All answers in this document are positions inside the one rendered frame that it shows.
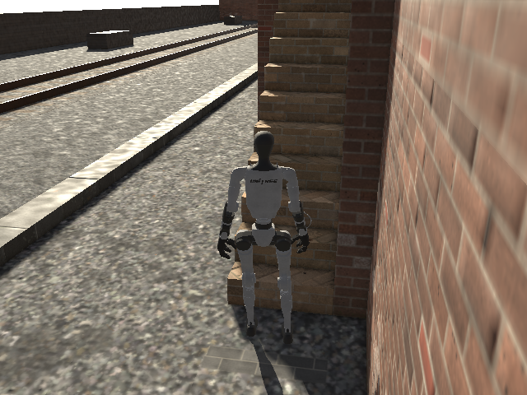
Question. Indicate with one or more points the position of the stairs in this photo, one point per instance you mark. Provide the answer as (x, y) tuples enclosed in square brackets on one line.
[(303, 106)]

